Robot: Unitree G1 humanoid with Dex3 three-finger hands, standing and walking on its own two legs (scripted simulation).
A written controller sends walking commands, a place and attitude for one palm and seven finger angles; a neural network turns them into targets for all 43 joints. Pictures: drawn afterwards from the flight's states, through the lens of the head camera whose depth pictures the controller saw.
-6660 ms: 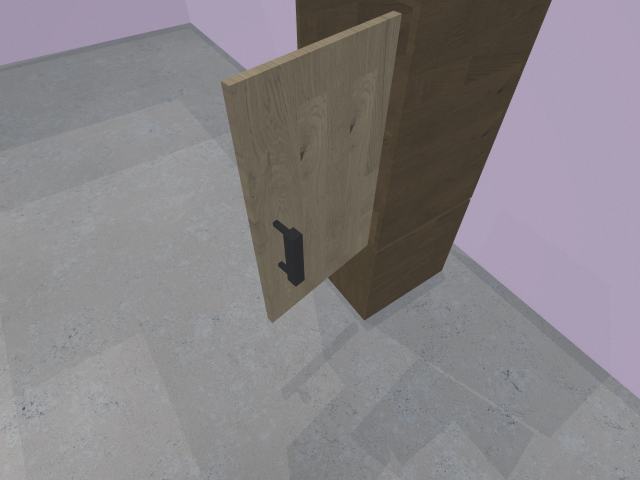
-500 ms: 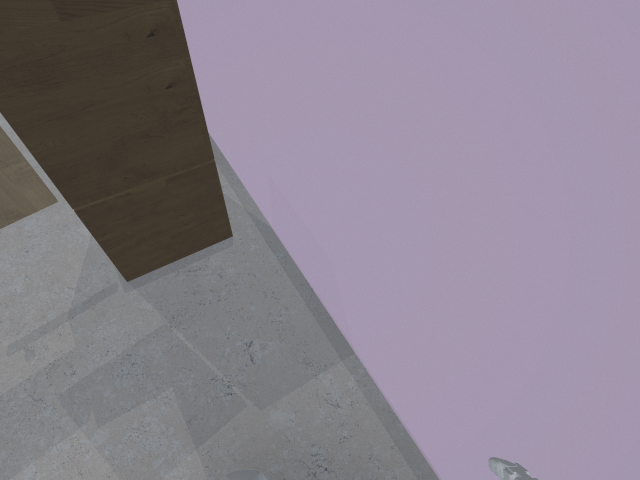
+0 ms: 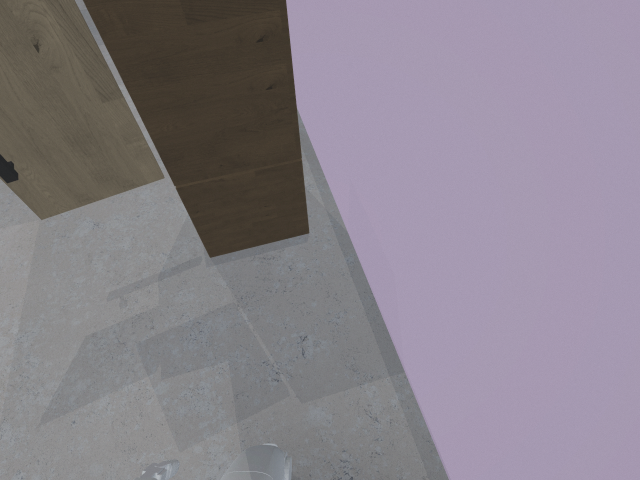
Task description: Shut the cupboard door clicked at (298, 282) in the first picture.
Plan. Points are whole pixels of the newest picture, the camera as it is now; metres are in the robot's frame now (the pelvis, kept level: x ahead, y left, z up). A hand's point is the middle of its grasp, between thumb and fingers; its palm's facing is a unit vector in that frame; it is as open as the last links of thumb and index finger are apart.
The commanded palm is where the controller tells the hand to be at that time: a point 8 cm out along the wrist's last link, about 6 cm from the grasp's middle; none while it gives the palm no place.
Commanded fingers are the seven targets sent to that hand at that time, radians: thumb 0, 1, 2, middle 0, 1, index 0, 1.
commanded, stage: turn to face it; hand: left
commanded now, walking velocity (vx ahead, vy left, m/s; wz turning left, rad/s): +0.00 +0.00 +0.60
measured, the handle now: out of the picture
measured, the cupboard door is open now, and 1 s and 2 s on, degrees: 100 100 100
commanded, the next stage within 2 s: take the last steps up to it in 0.68 s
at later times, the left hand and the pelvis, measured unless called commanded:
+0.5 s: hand out of the picture +0.05 +0.23 -0.16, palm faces +0.28 -0.91 -0.29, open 7.3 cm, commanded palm none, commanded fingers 0.00 0.90 0.90 -0.20 -0.30 -0.20 -0.30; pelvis +0.02 -0.01 -0.01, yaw +16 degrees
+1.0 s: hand out of the picture -0.04 +0.18 -0.18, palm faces +0.49 -0.85 -0.20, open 7.3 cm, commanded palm none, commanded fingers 0.00 0.90 0.90 -0.20 -0.30 -0.20 -0.30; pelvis +0.03 -0.01 -0.01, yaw +27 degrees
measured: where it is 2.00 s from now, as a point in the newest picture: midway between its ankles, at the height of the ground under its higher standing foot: (263, 441)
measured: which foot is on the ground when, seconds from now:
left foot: up 0.00-0.16, down 0.18-0.52, up 0.54-0.86, down 0.88-1.00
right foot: down 0.00-0.16, up 0.18-0.50, down 0.52-0.90, up 0.92-1.00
